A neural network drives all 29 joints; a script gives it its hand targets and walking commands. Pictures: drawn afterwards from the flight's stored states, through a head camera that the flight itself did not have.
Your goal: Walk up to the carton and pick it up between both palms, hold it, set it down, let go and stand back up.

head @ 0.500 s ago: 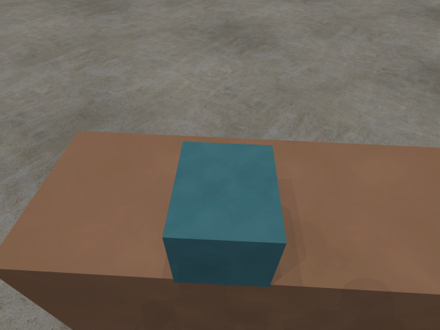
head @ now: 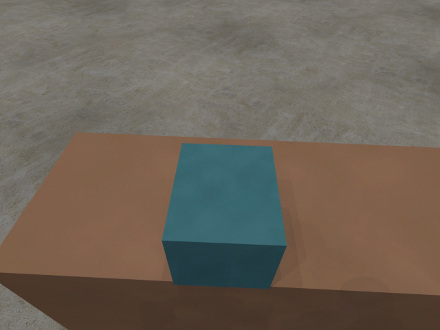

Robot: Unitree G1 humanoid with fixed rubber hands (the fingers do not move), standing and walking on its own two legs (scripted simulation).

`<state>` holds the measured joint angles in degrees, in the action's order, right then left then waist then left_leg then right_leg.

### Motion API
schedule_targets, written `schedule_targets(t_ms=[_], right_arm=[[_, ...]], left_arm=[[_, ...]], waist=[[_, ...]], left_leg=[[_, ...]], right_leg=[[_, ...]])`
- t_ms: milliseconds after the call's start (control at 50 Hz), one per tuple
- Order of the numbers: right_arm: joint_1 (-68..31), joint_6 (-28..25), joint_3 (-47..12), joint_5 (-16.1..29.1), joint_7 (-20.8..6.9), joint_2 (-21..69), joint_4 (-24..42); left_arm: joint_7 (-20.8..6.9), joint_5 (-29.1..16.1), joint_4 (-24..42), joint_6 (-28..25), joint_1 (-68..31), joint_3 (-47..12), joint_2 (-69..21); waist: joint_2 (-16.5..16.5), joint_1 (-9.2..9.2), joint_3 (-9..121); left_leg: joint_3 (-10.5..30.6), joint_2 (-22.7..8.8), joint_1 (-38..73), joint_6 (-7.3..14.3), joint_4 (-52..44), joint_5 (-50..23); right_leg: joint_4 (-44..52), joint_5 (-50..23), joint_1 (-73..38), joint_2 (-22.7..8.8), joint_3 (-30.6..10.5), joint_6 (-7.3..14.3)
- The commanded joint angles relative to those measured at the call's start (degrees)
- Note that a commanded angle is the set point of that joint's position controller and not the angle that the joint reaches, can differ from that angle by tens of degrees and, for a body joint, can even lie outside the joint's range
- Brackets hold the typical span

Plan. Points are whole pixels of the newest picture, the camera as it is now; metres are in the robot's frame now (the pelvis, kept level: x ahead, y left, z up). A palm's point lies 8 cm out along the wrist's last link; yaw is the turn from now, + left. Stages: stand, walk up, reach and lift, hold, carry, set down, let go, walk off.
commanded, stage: stand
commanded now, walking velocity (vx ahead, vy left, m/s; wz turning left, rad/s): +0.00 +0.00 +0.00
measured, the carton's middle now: (224, 213) +0.40 -0.01 -0.04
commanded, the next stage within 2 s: none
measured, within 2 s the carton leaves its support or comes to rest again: neither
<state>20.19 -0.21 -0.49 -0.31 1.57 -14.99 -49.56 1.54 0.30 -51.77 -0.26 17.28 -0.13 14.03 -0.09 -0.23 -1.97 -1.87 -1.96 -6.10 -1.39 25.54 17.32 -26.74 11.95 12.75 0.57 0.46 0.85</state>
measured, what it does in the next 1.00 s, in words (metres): stands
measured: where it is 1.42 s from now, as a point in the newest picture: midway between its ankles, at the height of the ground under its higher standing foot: outside the picture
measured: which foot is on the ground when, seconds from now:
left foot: down 0.00-1.00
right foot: down 0.00-1.00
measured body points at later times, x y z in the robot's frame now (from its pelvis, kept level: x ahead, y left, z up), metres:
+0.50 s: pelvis +0.00 +0.00 +0.00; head +0.00 +0.00 +0.45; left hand +0.04 +0.26 -0.14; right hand +0.02 -0.26 -0.14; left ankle -0.04 +0.13 -0.74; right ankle +0.03 -0.11 -0.74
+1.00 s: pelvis +0.00 +0.00 +0.00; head +0.00 +0.00 +0.45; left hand +0.03 +0.25 -0.14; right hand +0.01 -0.26 -0.14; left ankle -0.04 +0.13 -0.74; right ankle +0.03 -0.11 -0.74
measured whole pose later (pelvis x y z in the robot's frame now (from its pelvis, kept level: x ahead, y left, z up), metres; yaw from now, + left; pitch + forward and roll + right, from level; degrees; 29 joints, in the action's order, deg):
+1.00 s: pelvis +0.00 +0.00 +0.00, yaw -1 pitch -2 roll +0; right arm 20.1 -0.1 -0.6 -0.2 1.9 -13.6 -54.1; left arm 2.1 0.2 -55.1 -0.5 17.9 -0.2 12.8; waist -0.3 -0.1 -1.7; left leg -2.7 -2.1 -5.3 -1.3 24.5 17.0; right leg -25.7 11.4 12.3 0.8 -0.4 0.7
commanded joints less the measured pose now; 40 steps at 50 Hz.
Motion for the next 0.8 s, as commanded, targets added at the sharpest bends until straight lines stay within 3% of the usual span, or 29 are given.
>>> schedule_targets(t_ms=[0, 780], right_arm=[[3.1, -0.6, 1.7, 0.0, 0.3, -7.0, 2.3], [3.6, -0.4, 1.4, 0.1, 0.6, -5.8, -1.9]], left_arm=[[0.3, 0.0, 2.3, -0.7, 2.2, 1.7, 7.6], [0.7, -0.1, -0.7, -0.7, 3.7, 1.3, 6.3]], waist=[[0.1, 0.07, -1.7], [-0.1, -0.02, -3.0]], left_leg=[[3.5, -4.2, -5.2, 1.4, -5.5, -5.9], [3.1, -4.6, -5.2, 1.2, -6.4, -4.8]], right_leg=[[5.2, -8.0, -2.2, -5.9, -6.6, 1.1], [6.0, -7.0, -1.4, -5.7, -6.8, 0.6]])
